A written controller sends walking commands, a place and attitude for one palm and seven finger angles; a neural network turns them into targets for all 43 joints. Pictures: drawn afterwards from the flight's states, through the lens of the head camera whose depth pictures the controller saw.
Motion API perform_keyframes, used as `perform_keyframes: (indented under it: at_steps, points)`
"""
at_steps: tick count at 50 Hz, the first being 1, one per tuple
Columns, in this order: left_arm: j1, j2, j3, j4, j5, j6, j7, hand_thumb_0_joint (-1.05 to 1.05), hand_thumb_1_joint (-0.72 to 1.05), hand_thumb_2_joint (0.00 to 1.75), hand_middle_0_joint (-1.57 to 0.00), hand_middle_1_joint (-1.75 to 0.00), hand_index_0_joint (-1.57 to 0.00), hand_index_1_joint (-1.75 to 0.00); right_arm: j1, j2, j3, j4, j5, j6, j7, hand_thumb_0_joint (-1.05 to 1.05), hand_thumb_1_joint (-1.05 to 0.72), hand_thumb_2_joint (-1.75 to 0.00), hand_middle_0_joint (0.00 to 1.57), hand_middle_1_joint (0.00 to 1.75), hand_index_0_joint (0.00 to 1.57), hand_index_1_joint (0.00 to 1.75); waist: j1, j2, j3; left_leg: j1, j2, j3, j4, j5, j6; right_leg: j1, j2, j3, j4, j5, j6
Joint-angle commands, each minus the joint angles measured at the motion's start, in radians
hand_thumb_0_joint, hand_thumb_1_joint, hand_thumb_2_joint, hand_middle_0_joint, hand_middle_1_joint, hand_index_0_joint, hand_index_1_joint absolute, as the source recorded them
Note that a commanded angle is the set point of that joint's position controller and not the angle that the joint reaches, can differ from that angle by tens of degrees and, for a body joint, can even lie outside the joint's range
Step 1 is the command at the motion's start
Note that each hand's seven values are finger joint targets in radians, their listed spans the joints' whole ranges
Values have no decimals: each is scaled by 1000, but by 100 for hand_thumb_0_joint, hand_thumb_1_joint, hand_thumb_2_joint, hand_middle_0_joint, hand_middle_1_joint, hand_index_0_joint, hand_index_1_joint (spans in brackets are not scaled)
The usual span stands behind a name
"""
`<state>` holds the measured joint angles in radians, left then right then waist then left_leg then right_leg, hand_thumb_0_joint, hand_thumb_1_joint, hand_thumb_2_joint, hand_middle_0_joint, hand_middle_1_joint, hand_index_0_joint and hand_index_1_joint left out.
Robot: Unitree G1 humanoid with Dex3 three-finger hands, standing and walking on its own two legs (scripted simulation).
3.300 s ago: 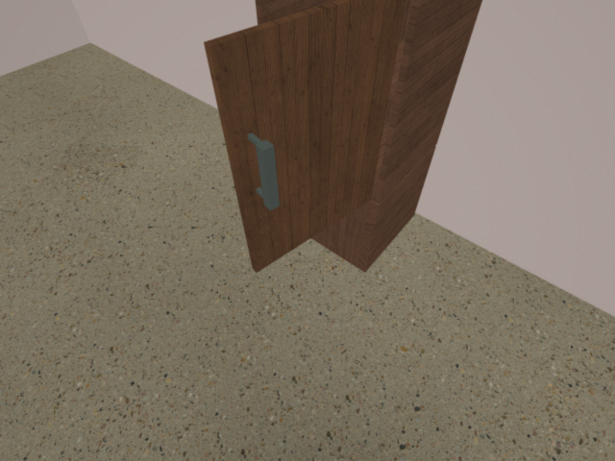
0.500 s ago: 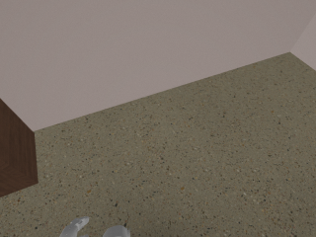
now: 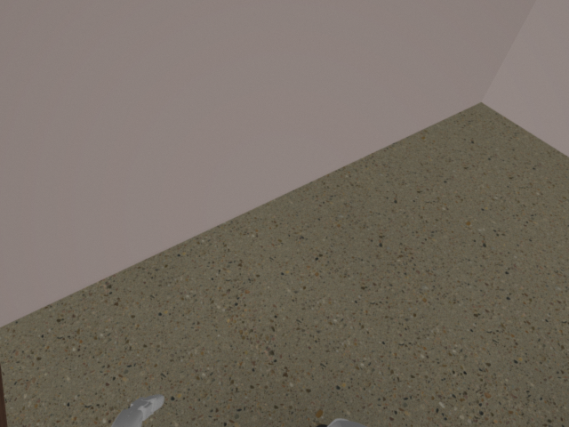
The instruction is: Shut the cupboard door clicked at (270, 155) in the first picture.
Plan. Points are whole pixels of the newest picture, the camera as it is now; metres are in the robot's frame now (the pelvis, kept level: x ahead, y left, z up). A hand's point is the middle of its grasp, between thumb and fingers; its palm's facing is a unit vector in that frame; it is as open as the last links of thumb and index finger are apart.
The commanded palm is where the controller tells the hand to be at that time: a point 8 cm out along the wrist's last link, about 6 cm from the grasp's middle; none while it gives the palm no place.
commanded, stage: walk to a spot facing it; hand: left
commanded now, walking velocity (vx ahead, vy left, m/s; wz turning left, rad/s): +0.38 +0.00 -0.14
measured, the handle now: out of the picture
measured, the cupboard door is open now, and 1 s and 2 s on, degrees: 79 79 79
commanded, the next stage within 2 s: turn to face it in 0.24 s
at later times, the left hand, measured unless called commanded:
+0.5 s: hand (185, 340) +0.28 +0.18 -0.16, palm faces -0.02 -0.98 -0.18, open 7.4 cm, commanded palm none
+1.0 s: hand (178, 292) +0.37 +0.21 -0.15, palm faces +0.29 -0.92 -0.26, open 7.4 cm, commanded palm none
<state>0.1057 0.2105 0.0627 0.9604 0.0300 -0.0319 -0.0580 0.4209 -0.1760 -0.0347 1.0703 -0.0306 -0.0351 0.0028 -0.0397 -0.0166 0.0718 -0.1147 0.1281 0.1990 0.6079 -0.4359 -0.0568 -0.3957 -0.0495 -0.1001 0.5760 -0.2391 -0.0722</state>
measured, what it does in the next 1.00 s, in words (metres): walks ahead, turning left: left foot, then right foot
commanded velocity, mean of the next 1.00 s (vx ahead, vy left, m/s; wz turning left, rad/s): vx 0.09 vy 0.00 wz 0.35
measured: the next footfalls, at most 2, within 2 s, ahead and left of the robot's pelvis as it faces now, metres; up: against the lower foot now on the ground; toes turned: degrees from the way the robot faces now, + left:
left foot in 0.32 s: +0.28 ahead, +0.13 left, +0.00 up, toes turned +5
right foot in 0.56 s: +0.30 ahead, -0.14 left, +0.00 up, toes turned -5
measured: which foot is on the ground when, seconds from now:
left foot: up 0.00-0.30, down 0.32-0.56, up 0.58-0.80, down 0.82-1.00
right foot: down 0.00-0.32, up 0.34-0.54, down 0.56-0.82, up 0.84-1.00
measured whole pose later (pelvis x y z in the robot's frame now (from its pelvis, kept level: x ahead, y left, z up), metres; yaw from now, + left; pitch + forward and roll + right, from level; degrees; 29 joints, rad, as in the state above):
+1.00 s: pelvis +0.32 -0.02 +0.01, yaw +16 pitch +1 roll +0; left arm 0.12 0.24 0.08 0.93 0.01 0.05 0.01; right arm 0.18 -0.22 -0.06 0.93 -0.03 0.02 0.00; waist -0.02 0.00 0.09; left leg -0.34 0.03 0.03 0.58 -0.25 0.00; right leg -0.44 -0.07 -0.04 0.98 -0.49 0.07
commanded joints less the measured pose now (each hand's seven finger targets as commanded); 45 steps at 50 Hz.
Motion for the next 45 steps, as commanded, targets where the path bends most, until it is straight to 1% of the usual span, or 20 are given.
perform_keyframes:
  at_steps: [1, 5, 13, 14, 16, 17, 19, 22, 25, 26, 28, 29, 30, 33, 38, 39, 40, 41, 42, 45]
  points:
    - [336, 226, 64, 65, -19, -8, 54, 0, 90, 90, -20, -30, -20, -30, -183, -103, -31, -126, 17, -29, -5, 0, -90, -90, 20, 30, 20, 30, 170, -190, -88, -649, 4, -153, 650, -88, 36, 514, -368, 605, -358, -169, -212]
    - [152, 99, 29, 24, -4, -28, 66, 0, 90, 90, -20, -30, -20, -30, -120, -53, -29, -67, 3, -1, 1, 0, -90, -90, 20, 30, 20, 30, 34, -113, -45, -395, 54, -159, 387, 38, 14, 185, -245, 284, -372, 19, -134]
    - [180, 120, 34, 72, -17, -34, 51, 0, 90, 90, -20, -30, -20, -30, -126, -66, -31, -74, 1, -28, 12, 0, -90, -90, 20, 30, 20, 30, 7, -53, -40, -122, -49, -55, -116, 284, 18, 183, -138, 175, -238, 73, -62]
    - [177, 100, 28, 65, -18, -30, 50, 0, 90, 90, -20, -30, -20, -30, -51, -108, -40, -48, -2, -36, 4, 0, -90, -90, 20, 30, 20, 30, -29, 30, -76, 33, -22, -98, -158, 276, 41, 108, -95, 141, -91, 112, -36]
    - [166, 31, 6, 13, -21, -31, 45, 0, 90, 90, -20, -30, -20, -30, 173, -266, -71, -11, -21, -33, -18, 0, -90, -90, 20, 30, 20, 30, -108, 330, -189, 285, 375, -597, -319, 271, 240, -209, 84, 9, 470, -343, 43]
    - [100, 43, 7, -3, -9, -33, 53, 0, 90, 90, -20, -30, -20, -30, 146, -244, -65, -9, -18, -25, -19, 0, -90, -90, 20, 30, 20, 30, -100, 218, -137, 179, 385, -592, -334, 265, 266, -246, 40, 87, 615, -358, 32]
    - [52, 32, 10, -4, -11, -29, 48, 0, 90, 90, -20, -30, -20, -30, 33, -170, -43, -35, -12, -28, -25, 0, -90, -90, 20, 30, 20, 30, -40, 189, -26, 5, 320, -507, -347, 443, 258, -271, -39, 113, 649, -237, 58]
    - [104, -9, -9, 28, -12, -9, 40, 0, 90, 90, -20, -30, -20, -30, -66, -137, -22, -43, -8, -33, -33, 0, -90, -90, 20, 30, 20, 30, 19, 171, -74, -76, 170, -255, -278, 736, 190, -12, -35, 36, 260, -204, 89]
    - [191, 14, -3, 59, -12, -6, 46, 0, 90, 90, -20, -30, -20, -30, -133, -158, -34, -57, 9, -9, -33, 0, -90, -90, 20, 30, 20, 30, 62, 124, -125, -168, 83, -240, -187, 525, 145, 226, 24, -34, -22, 11, 101]
    - [212, 53, 7, 62, -11, -8, 52, 0, 90, 90, -20, -30, -20, -30, -159, -146, -33, -66, 15, -2, -28, 0, -90, -90, 20, 30, 20, 30, 78, 74, -123, -235, 41, -224, -152, 385, 106, 309, -10, 3, -108, 81, 99]
    - [238, 200, 37, 53, -4, -2, 67, 0, 90, 90, -20, -30, -20, -30, -172, -78, -23, -102, 18, 18, -12, 0, -90, -90, 20, 30, 20, 30, 96, -246, -104, -401, -111, -78, 95, -57, 17, 355, -363, 312, -293, 114, -30]
    - [237, 218, 39, 38, -2, 6, 68, 0, 90, 90, -20, -30, -20, -30, -200, -74, -28, -117, 15, 27, -8, 0, -90, -90, 20, 30, 20, 30, 115, -216, -82, -400, -113, -108, 269, -173, 21, 306, -421, 336, -308, 179, -92]
    - [214, 182, 42, 36, 0, 3, 78, 0, 90, 90, -20, -30, -20, -30, -227, -70, -36, -118, 16, 37, -13, 0, -90, -90, 20, 30, 20, 30, 107, -283, -60, -461, -84, -134, 407, -177, 19, 325, -414, 322, -286, 353, -112]
    - [177, 140, 33, 18, -2, 0, 88, 0, 90, 90, -20, -30, -20, -30, -232, -53, -26, -113, 21, 40, -4, 0, -90, -90, 20, 30, 20, 30, 81, -199, -65, -468, -52, -134, 344, -127, 4, 405, -340, 83, -157, 737, -67]
    - [120, 172, 43, -24, -15, 7, 85, 0, 90, 90, -20, -30, -20, -30, -162, -61, -25, -118, 11, 46, 12, 0, -90, -90, 20, 30, 20, 30, 22, -129, -113, -180, -123, -10, -72, 223, 18, 308, -263, -84, 24, 671, 44]
    - [105, 162, 41, -42, -20, 11, 82, 0, 90, 90, -20, -30, -20, -30, -89, -112, -39, -109, 5, 42, 11, 0, -90, -90, 20, 30, 20, 30, -20, -34, -166, -23, -84, -53, -150, 411, 42, 219, -244, -98, 161, 554, 81]
    - [103, 107, 30, -79, -28, 20, 78, 0, 90, 90, -20, -30, -20, -30, -29, -217, -66, -118, -4, 38, 8, 0, -90, -90, 20, 30, 20, 30, -46, 240, -210, 143, 161, -393, -171, 762, 165, -36, -112, -122, 382, 23, 148]
    - [39, 84, 14, -123, -26, 29, 85, 0, 90, 90, -20, -30, -20, -30, 29, -295, -82, -111, 0, 45, -3, 0, -90, -90, 20, 30, 20, 30, -81, 303, -236, 118, 331, -601, -214, 938, 298, -118, -47, -4, 559, -466, 155]
    - [-9, 96, 19, -155, -16, 42, 88, 0, 90, 90, -20, -30, -20, -30, 14, -308, -86, -121, -1, 45, -12, 0, -90, -90, 20, 30, 20, 30, -71, 135, -185, 49, 338, -613, -217, 754, 318, -168, -46, 70, 626, -431, 148]
    - [-14, 84, 25, -120, -14, 57, 76, 0, 90, 90, -20, -30, -20, -30, -151, -234, -65, -162, -2, 41, -25, 0, -90, -90, 20, 30, 20, 30, 0, 247, -86, -83, 184, -466, -246, 592, 226, -171, -60, 99, 570, -259, 150]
